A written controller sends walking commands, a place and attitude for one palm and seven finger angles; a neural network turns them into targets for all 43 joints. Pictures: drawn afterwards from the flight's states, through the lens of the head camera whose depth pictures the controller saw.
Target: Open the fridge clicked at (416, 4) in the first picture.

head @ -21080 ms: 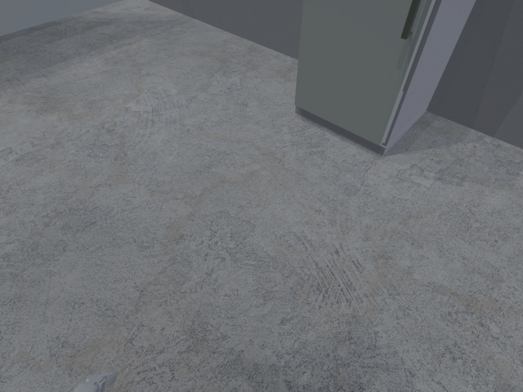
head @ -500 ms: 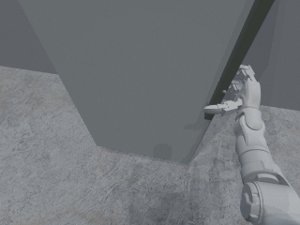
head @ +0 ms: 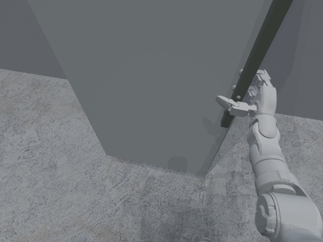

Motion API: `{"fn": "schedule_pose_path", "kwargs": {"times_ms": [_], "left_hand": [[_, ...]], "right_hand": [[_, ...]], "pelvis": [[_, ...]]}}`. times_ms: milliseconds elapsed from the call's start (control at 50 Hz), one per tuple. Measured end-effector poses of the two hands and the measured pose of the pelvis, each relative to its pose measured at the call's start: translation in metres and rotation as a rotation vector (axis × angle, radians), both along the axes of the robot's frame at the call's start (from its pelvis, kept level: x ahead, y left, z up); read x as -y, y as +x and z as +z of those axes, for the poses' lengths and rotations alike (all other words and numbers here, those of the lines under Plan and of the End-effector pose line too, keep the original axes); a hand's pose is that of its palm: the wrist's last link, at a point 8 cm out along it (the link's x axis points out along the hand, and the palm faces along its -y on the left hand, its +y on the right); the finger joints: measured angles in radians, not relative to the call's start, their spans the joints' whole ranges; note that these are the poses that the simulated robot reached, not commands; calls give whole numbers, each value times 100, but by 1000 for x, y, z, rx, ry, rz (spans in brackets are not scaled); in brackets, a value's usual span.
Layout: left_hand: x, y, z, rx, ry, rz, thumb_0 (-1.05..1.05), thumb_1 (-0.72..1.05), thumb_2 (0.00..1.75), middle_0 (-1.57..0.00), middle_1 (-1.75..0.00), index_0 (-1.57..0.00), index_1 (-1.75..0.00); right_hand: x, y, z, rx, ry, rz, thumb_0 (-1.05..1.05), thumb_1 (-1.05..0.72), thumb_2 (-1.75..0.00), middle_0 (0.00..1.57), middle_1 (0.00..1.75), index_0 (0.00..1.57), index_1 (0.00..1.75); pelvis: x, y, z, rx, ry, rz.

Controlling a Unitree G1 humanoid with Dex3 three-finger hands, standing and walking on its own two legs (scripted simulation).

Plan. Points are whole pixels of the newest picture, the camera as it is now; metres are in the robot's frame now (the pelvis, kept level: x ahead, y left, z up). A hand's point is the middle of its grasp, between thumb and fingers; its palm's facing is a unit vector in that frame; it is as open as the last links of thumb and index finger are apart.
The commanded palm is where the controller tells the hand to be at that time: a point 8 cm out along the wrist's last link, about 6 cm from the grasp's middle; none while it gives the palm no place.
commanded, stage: grip the handle and tug to test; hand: right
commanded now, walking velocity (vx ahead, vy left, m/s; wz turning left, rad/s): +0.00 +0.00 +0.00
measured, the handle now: (250, 61) +0.52 -0.12 +0.18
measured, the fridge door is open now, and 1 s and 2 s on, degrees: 0 0 11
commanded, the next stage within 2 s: pull the door a little, standing still in 1.04 s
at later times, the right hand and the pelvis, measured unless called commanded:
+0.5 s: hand (231, 96) +0.47 -0.10 +0.10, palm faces +0.04 +1.00 +0.01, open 5.6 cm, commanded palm +0.44 -0.16 +0.11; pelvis +0.00 +0.00 +0.00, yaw +0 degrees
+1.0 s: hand (231, 96) +0.47 -0.10 +0.10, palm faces +0.05 +1.00 +0.01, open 5.6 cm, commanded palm +0.41 -0.16 +0.11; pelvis +0.02 +0.01 +0.01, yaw +1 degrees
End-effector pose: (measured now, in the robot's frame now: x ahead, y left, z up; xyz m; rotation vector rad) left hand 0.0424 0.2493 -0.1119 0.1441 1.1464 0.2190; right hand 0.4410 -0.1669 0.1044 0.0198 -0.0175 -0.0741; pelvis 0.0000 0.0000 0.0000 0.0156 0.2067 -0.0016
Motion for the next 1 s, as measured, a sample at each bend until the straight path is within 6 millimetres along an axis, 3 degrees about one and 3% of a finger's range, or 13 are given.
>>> {"fn": "schedule_pose_path", "kwargs": {"times_ms": [200, 340, 740, 1000], "left_hand": [[-4, -16, -3, -54, 13, 11, 0, 91, 90, -20, -30, -20, -30], [-6, -20, -2, -52, 13, 25, 0, 91, 90, -20, -30, -20, -30], [-11, -6, -1, -19, 2, 26, 0, 91, 90, -20, -30, -20, -30], [-16, 17, 4, 8, -11, 26, 0, 91, 90, -20, -30, -20, -30]], "right_hand": [[-1, 7, -2, -24, -5, 26, 0, -45, -71, 40, 134, 40, 134], [-15, 4, -2, 11, 10, 44, 1, -67, -82, 43, 138, 43, 138], [-16, 3, -1, -7, -6, 23, 0, -69, -84, 40, 140, 42, 140], [-17, 2, -1, -4, -7, 22, 1, -71, -81, 37, 140, 38, 140]], "pelvis": [[0, -2, -1, -12, 4, -7], [0, 1, -1, -13, 0, 7], [-7, 4, 2, -3, -7, 10], [-11, 20, 5, -3, -18, 20]]}}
